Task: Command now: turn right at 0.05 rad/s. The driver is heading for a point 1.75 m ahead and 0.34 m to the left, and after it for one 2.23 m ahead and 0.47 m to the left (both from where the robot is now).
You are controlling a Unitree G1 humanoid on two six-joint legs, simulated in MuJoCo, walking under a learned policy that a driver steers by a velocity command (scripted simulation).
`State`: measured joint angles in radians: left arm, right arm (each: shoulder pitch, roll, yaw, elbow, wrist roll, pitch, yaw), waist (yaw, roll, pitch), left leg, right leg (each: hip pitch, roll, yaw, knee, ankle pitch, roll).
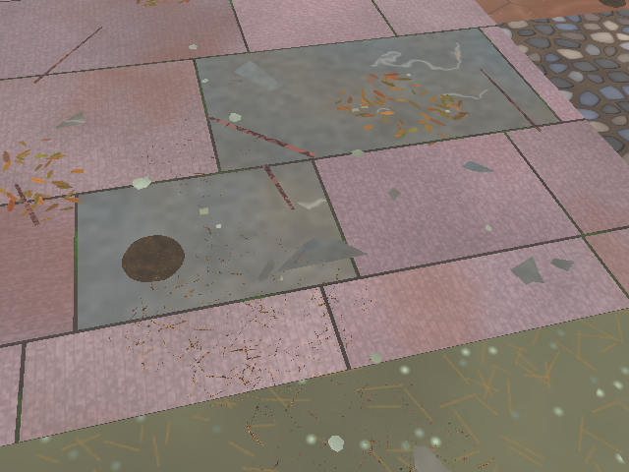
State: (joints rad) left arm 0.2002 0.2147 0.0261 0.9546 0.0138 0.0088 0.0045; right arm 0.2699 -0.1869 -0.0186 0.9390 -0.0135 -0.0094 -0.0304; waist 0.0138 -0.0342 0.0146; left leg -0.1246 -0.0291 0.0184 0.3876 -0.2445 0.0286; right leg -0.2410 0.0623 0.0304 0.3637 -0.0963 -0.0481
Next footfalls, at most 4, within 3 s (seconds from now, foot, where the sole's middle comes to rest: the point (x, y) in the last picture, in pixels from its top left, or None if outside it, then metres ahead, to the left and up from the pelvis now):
0.82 right None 0.20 -0.12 -0.78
1.32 left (302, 466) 0.55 0.04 -0.78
1.86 right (378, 344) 0.85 -0.14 -0.78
2.40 left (304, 260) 1.12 0.05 -0.78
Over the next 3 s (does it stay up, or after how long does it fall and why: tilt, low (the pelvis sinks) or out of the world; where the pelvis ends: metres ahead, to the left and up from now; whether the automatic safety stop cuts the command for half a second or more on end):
stays up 1.31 0.06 -0.03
